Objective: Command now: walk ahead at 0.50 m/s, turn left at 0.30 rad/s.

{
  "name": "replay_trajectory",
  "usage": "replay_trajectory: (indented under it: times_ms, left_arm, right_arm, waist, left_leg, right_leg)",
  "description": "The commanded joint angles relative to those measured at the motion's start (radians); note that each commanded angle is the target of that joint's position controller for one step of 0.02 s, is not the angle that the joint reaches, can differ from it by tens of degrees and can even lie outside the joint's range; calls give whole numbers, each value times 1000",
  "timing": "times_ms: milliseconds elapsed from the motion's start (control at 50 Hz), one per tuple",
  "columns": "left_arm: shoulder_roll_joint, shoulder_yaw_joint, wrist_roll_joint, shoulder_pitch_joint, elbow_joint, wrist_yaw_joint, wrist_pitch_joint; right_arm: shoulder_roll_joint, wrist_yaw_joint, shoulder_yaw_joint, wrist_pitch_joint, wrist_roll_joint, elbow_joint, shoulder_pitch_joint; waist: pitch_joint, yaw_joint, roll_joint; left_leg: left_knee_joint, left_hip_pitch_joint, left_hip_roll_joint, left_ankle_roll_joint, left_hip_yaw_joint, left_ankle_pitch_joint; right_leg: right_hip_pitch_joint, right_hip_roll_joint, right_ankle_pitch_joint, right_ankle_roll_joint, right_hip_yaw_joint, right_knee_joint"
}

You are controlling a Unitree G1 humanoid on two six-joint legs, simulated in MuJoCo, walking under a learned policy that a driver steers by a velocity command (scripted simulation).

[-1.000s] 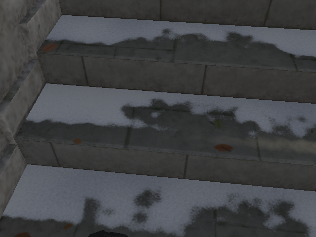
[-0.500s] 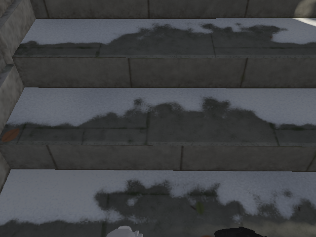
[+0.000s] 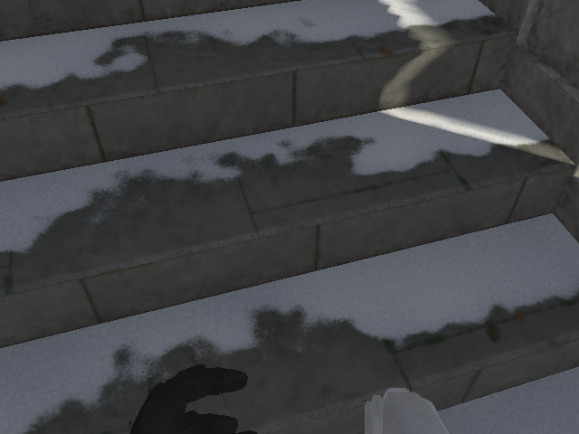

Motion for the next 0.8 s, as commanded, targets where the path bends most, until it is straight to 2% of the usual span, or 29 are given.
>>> replay_trajectory:
  times_ms: [20, 40, 80, 100, 120, 140, 160, 180, 200, 220, 260, 300, 360, 380, 400, 480, 540, 560, 580, 600, 620, 640, 680, 700, 720, 740, 760, 780, 800]
  left_arm:
    - [15, -5, 6, -282, -157, -29, 33]
    - [26, 0, 0, -242, -140, -33, 36]
    - [112, 40, -15, -100, -94, -29, 15]
    - [141, 56, -10, -4, -87, -12, -2]
    - [148, 58, -17, 153, -47, 4, -16]
    - [206, 74, -3, 383, -15, 20, -12]
    - [283, 113, 15, 577, 78, 32, -17]
    - [301, 126, 4, 556, 133, 41, -43]
    - [268, 128, -22, 481, 168, 37, -61]
    - [177, 108, -25, 385, 174, 27, -64]
    - [14, 65, -2, 307, 197, 9, -41]
    - [-21, 57, 24, 304, 235, 12, -51]
    - [-3, 64, 31, 295, 232, 26, -67]
    - [5, 59, 42, 337, 247, 27, -73]
    - [9, 54, 62, 403, 287, 27, -72]
    - [42, 31, 112, 633, 396, 21, -65]
    - [38, 15, 128, 721, 406, 10, -78]
    - [45, 15, 129, 761, 413, 11, -79]
    - [70, 19, 98, 668, 376, -10, -74]
    - [74, 21, 65, 699, 380, -25, -75]
    - [114, 28, 46, 669, 356, -23, -97]
    - [169, 36, 40, 702, 368, -23, -118]
    - [296, 81, 28, 671, 340, -15, -133]
    - [307, 90, 42, 656, 334, -17, -132]
    - [220, 82, 90, 722, 314, -14, -140]
    - [222, 84, 93, 687, 305, -40, -131]
    - [164, 93, 40, 592, 280, -75, -109]
    - [141, 96, -11, 555, 260, -81, -95]
    - [95, 93, 14, 483, 242, -67, -102]
  right_arm:
    - [-138, 34, -10, -38, 72, -100, -41]
    - [-172, 36, -17, -50, 77, -80, -18]
    - [-289, 31, -55, -76, 94, -99, -42]
    - [-319, 32, -77, -78, 83, -107, -70]
    - [-240, 29, -74, -86, 56, -111, -19]
    - [-159, 37, -53, -84, 44, -142, -10]
    - [-116, 55, -66, -57, 82, -126, -101]
    - [-130, 44, -90, -44, 106, -120, -162]
    - [-101, 25, -90, -50, 100, -103, -155]
    - [-85, 13, -86, -58, 87, -103, -157]
    - [-75, 12, -78, -38, 108, -162, -292]
    - [-58, 14, -63, -12, 115, -179, -326]
    - [-89, 42, -55, -1, 109, -188, -384]
    - [-109, 52, -56, 0, 104, -189, -417]
    - [-127, 56, -51, -3, 105, -208, -458]
    - [-124, 10, -4, 14, 128, -347, -693]
    - [-171, -6, -5, 36, 116, -414, -828]
    - [-157, -6, -2, 52, 113, -433, -854]
    - [-135, 5, 7, 79, 105, -457, -932]
    - [-122, 9, 8, 105, 102, -483, -994]
    - [-111, 19, 0, 106, 96, -478, -940]
    - [-116, 28, -7, 108, 112, -489, -906]
    - [-154, 27, -29, 82, 129, -452, -725]
    - [-192, 5, -50, 67, 127, -438, -638]
    - [-249, -24, -69, 59, 137, -397, -470]
    - [-291, -40, -97, 69, 117, -339, -255]
    - [-364, -39, -114, 75, 76, -253, -78]
    - [-431, -53, -160, 62, 61, -229, -58]
    - [-354, -65, -145, 35, 59, -185, -98]
  waist:
    - [95, 77, 176]
    - [76, 100, 181]
    - [2, 172, 178]
    - [-84, 188, 228]
    - [-249, 200, 79]
    - [-387, 277, -143]
    - [-308, 323, -216]
    - [-114, 292, -168]
    - [-18, 223, -161]
    - [-22, 162, -75]
    - [-46, 94, 38]
    - [3, 37, 26]
    - [40, 38, 17]
    - [68, 57, -33]
    - [82, 75, -17]
    - [96, 135, -11]
    - [75, 176, 8]
    - [81, 183, -33]
    - [126, 164, -33]
    - [123, 177, -28]
    - [128, 127, -77]
    - [95, 90, -110]
    - [71, 17, -173]
    - [39, -3, -215]
    - [-157, 8, -126]
    - [-223, -72, -41]
    - [-199, -88, 86]
    - [-118, -83, 68]
    - [-31, -48, 99]
  left_leg:
    - [-313, -331, 247, 218, -163, 430]
    - [-260, -253, 262, 225, -141, 714]
    - [-104, 19, 265, 185, -109, 1297]
    - [24, 18, 251, 140, -90, 1473]
    - [301, -289, 188, 92, -124, 1278]
    - [554, -553, 47, 93, -209, 605]
    - [1006, -705, -9, 92, -336, 249]
    - [1314, -804, 3, 89, -405, 352]
    - [1429, -819, 25, 91, -368, 372]
    - [1593, -839, 11, 115, -354, 382]
    - [1700, -930, 20, 185, -352, 387]
    - [1646, -1010, 30, 239, -361, 419]
    - [1637, -1023, 42, 242, -269, 350]
    - [1756, -1074, 33, 250, -244, 324]
    - [1854, -1172, 17, 270, -246, 296]
    - [1797, -1478, 29, 315, -236, 209]
    - [1440, -1408, 78, 274, -147, 338]
    - [1396, -1400, 86, 254, -105, 348]
    - [1218, -1249, 128, 228, -21, 181]
    - [1153, -1125, 102, 213, 31, 91]
    - [1146, -944, 59, 191, 78, 59]
    - [1129, -829, 6, 184, 108, 62]
    - [830, -717, -99, 170, 106, 22]
    - [730, -553, -139, 172, 97, 45]
    - [817, -81, -90, 249, -94, 371]
    - [534, 163, -48, 289, -361, 226]
    - [180, 248, 89, 334, -755, 59]
    - [66, 110, 150, 291, -924, -47]
    - [89, -36, 136, 285, -847, -126]
  right_leg:
    - [489, 41, -182, 89, -95, -222]
    - [544, 75, -181, 93, -111, -254]
    - [671, 158, -232, 85, -143, -505]
    - [865, 172, -136, 57, -96, -560]
    - [1270, 54, 153, -23, 133, -600]
    - [1542, -107, -25, -98, 557, -942]
    - [1442, -239, -329, -106, 905, -1221]
    - [1221, -224, -523, -27, 863, -1257]
    - [1063, -211, -483, -21, 677, -1219]
    - [1019, -215, -252, -36, 588, -1210]
    - [1007, -245, 43, 18, 439, -1219]
    - [985, -172, 146, 102, 220, -1228]
    - [944, -106, 37, 57, -26, -1350]
    - [970, -106, 50, 31, -42, -1387]
    - [1035, -120, 66, 17, -45, -1393]
    - [1366, -161, 167, 20, -74, -1449]
    - [1410, -146, 175, 34, -145, -1518]
    - [1436, -153, 237, 31, -161, -1538]
    - [1329, -188, 281, 32, -214, -1638]
    - [1276, -185, 368, 19, -235, -1664]
    - [1223, -186, 718, 32, -303, -1624]
    - [1242, -209, 1121, 29, -320, -1554]
    - [1453, -234, 1504, 25, -321, -1384]
    - [1445, -230, 1573, 34, -318, -1277]
    - [1150, -165, 1427, 100, -264, -1032]
    - [913, -63, 921, 126, -203, -783]
    - [645, 101, 113, 168, -46, -429]
    - [536, 131, 181, 155, 188, -56]
    - [451, 129, 242, 136, 264, 111]
Velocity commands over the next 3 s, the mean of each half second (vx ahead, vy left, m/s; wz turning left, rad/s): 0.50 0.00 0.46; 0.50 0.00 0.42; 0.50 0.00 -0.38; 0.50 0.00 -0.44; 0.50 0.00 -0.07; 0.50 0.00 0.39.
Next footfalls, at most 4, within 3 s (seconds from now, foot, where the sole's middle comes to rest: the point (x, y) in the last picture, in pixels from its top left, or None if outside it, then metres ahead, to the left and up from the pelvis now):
0.10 right None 0.26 -0.14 -0.62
0.68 left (180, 395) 0.52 0.16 -0.47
1.18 right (204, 200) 0.86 0.10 -0.32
1.72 left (71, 73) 1.12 0.36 -0.17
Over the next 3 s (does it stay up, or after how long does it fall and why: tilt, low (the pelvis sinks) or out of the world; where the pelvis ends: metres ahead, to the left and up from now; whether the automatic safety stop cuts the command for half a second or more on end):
stays up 1.66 0.27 0.79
